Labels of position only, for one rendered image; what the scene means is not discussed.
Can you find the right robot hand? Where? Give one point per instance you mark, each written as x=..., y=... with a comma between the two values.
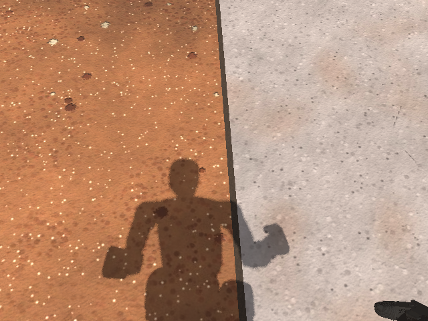
x=402, y=311

